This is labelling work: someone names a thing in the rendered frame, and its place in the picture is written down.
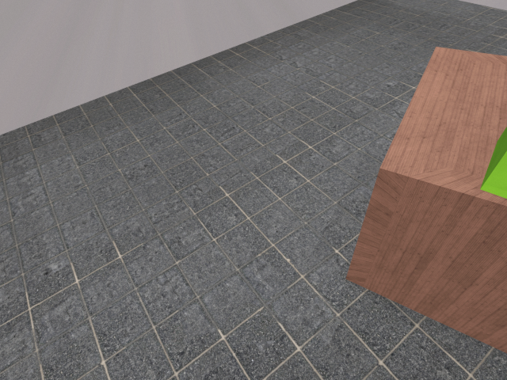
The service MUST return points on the carton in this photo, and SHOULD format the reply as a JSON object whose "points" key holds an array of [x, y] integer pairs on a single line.
{"points": [[495, 180]]}

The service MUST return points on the pedestal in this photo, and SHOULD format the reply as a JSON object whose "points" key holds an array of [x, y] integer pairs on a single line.
{"points": [[431, 239]]}

